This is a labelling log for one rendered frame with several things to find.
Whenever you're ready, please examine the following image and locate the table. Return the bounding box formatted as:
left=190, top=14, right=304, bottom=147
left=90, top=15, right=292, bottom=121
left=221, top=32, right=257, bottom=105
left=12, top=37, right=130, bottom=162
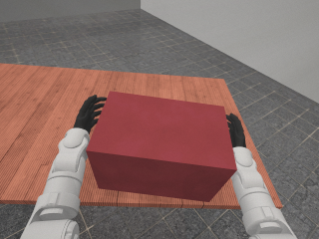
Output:
left=0, top=63, right=283, bottom=209

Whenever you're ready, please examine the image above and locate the right robot forearm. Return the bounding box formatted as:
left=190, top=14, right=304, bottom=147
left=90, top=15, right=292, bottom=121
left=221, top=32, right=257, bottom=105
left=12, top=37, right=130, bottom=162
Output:
left=230, top=146, right=297, bottom=239

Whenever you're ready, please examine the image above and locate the robot left upper arm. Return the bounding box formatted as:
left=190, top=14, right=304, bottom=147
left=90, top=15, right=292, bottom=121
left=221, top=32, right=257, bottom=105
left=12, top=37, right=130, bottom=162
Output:
left=22, top=219, right=80, bottom=239

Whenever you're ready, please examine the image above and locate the carton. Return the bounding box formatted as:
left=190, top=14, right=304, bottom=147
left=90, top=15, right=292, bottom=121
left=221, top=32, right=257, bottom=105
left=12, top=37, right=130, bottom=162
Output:
left=86, top=91, right=237, bottom=202

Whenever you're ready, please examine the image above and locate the robot right hand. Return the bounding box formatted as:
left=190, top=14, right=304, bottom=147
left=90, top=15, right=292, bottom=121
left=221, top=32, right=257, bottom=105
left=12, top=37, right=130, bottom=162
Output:
left=226, top=113, right=246, bottom=148

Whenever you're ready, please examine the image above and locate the robot left hand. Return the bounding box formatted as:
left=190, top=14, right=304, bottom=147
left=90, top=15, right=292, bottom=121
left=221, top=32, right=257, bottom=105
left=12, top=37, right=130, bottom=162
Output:
left=73, top=95, right=107, bottom=134

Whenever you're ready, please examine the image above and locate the left robot forearm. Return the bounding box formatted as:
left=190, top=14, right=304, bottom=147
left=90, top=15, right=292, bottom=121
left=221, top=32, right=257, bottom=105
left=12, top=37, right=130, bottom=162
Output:
left=20, top=127, right=90, bottom=239

